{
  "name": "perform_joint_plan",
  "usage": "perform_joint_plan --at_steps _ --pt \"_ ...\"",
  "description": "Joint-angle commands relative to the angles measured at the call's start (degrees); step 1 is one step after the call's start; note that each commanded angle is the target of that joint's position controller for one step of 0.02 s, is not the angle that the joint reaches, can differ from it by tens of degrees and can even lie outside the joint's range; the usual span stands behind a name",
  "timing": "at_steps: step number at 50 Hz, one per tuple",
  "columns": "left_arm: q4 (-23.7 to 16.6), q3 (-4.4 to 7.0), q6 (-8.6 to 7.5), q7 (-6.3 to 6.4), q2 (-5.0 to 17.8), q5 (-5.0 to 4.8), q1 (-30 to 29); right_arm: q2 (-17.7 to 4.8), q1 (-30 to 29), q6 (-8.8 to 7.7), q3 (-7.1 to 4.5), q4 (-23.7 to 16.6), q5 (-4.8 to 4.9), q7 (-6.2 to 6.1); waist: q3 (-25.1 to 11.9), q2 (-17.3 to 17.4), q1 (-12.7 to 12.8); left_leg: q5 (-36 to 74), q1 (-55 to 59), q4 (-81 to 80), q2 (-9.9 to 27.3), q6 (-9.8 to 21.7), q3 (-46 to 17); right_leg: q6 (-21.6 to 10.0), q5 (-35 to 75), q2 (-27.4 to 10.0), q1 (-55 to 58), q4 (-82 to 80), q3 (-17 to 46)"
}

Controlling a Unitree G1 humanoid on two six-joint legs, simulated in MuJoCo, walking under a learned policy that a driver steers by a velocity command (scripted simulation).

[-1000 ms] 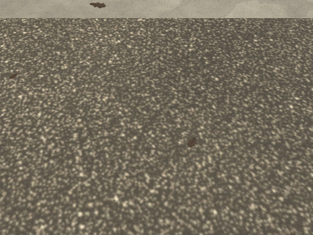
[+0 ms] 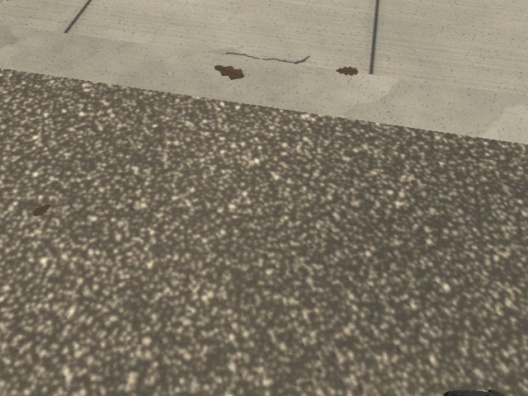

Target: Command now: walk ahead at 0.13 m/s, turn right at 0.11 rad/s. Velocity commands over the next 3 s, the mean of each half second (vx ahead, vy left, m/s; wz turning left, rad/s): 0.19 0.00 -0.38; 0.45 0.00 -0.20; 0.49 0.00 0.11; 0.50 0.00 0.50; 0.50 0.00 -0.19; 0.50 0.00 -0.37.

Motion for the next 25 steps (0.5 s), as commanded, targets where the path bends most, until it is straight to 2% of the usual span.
perform_joint_plan --at_steps 1,2,3,6,10,12,13,14,15,16,17,18,19,20,21,22,23,25 --pt "-1.76 1.51 2.71 1.43 4.49 0.02 4.3 -6.73 0.11 0.47 -1.83 -1.36 -0.81 -0.23 -8.07 7.1 0.26 13.54 9.1 -11.43 15.42 11.0 -13.41 1.89 4.16 -4.98 -4.05 -1.24 1.33" --pt "-1.31 1.37 3.39 1.91 3.43 0.21 5.48 -7.22 -1.39 0.41 -2.15 -1.16 -1.33 -0.33 -7.49 8.65 1.04 11.16 5.11 -12.91 14.3 10.87 -10.69 2.1 6.32 -4.33 -0.29 -4.01 0.05" --pt "-1.35 1.49 3.71 2.22 3.38 0.41 5.77 -7.99 -2.01 0.4 -2.51 -0.98 -1.38 -0.63 -7.49 9.55 1.17 10.08 3.74 -13.36 13.9 11.09 -8.73 2.01 7.98 -3.8 1.43 -5.63 -1.01" --pt "-3.3 2.3 4.13 2.39 4.96 0.36 2.07 -10.14 -0.63 1.17 -3.49 0.16 -0.48 -2.16 -8.01 8.74 -0.67 2.08 5.69 -14.74 16.24 12.27 -8.26 0.71 12.06 -4.06 -0.11 -6.84 -1.98" --pt "-5.94 2.83 4.5 1.99 4.91 0.26 -2.29 -10.55 -0.31 2.55 -3.96 1.45 0.19 -3.55 -6.09 7.95 -1.82 -3.48 8.4 -15.34 18.24 11.97 -7.47 -0.68 11.8 -4.71 -2.42 -9.2 -2.78" --pt "-5.88 3.07 4.29 1.37 4.61 0.1 -1.13 -11.62 -0.59 2.96 -4.5 1.82 1.28 -3.48 -6.81 8.23 -1.11 -12.66 8.47 -15.98 18.24 10.5 -6.77 -2.36 12.29 -3.99 0.51 -13.7 -4.52" --pt "-5.37 3.26 4.15 0.93 4.49 0.07 0.37 -12.08 -1.39 3.14 -4.72 1.87 2.06 -3.35 -6.79 8.24 0.09 -18.13 7.34 -15.74 17.76 9.25 -5.93 -3.67 14.14 -3.2 3.62 -17.85 -5.92" --pt "-4.15 3.57 4.06 0.47 4.47 0.1 2.98 -11.86 -2.25 3.33 -4.75 1.87 2.7 -3.25 -6.61 7.69 1.62 -23.05 5.2 -14.46 16.81 7.61 -4.46 -5.3 16.27 -1.92 8.08 -22.83 -7.58" --pt "-2.52 4.04 3.99 0.2 4.8 0.18 6.03 -10.11 -2.77 3.38 -4.42 1.92 2.89 -3.17 -5.59 5.83 2.79 -26.49 2.34 -10.09 14.52 5.24 -1.89 -7.14 15.17 -0.71 12.01 -26.76 -7.63" --pt "-1.16 4.76 3.73 0.48 6.82 0.06 10.22 -6.59 -3.14 3.35 -3.67 1.65 2.37 -2.8 -3.37 -3.22 3.6 -28.16 -3.79 4.33 9.74 1.24 4.27 -10.73 5.82 -6.02 15.1 -36.45 2.62" --pt "-2.73 5.66 3.15 0.99 13.0 -0.23 10.85 -3.26 -3.99 2.71 -2.86 -0.29 1.42 -2.09 0.15 -15.51 2.28 -29.63 -20.06 22.31 0.88 -3.22 7.04 -18.46 -4.96 -18.98 18.56 -44.88 27.67" --pt "-4.32 5.45 1.28 0.64 13.43 1.6 9.25 -6.85 -9.88 1.05 -3.84 -2.32 2.13 -1.82 2.5 -12.99 3.9 -26.51 -25.74 26.76 -0.01 -1.65 -2.95 -21.94 -11.81 -21.0 15.31 -52.94 38.85" --pt "-5.55 4.97 -0.33 0.82 11.67 2.07 4.58 -9.95 -8.95 -0.13 -4.74 -1.93 3.05 -1.65 4.42 -10.18 1.06 -19.46 -26.42 27.31 2.32 -0.45 -5.4 -19.25 -8.17 -20.01 15.16 -53.08 34.76" --pt "-6.01 4.57 -1.26 0.95 9.99 1.12 2.23 -10.85 -6.7 -0.73 -5.21 -0.17 2.45 -1.69 3.83 -8.29 -0.53 -13.49 -25.45 25.94 3.49 -0.35 -5.52 -16.46 -1.47 -17.94 16.27 -51.3 29.39" --pt "-5.96 4.18 -1.48 1.05 8.66 0.17 2.21 -10.5 -6.26 -1.06 -5.31 1.0 1.23 -1.87 2.23 -6.92 -0.49 -9.73 -23.71 23.91 3.96 -0.79 -5.37 -14.55 3.58 -16.06 17.3 -50.67 25.15" --pt "-5.65 3.89 -1.57 1.27 7.83 -0.15 3.17 -9.8 -6.58 -1.35 -5.32 1.32 0.58 -1.74 1.3 -6.16 -0.52 -6.03 -21.71 22.2 3.84 -1.36 -5.23 -13.61 7.87 -14.41 17.76 -50.58 22.17" --pt "-5.33 3.6 -1.69 1.4 6.89 -0.07 4.72 -8.82 -6.94 -1.61 -5.19 1.47 0.63 -1.39 0.25 -5.53 -0.41 -2.73 -20.16 20.99 3.11 -1.82 -4.79 -13.23 12.26 -13.19 18.39 -50.36 19.93" --pt "-4.83 3.54 -2.0 1.66 6.49 0.13 6.96 -7.59 -7.1 -1.87 -4.96 1.85 0.99 -0.88 -1.0 -5.41 -0.2 2.1 -19.05 17.18 2.41 -2.6 -4.21 -12.87 19.71 -11.87 20.51 -49.96 16.21"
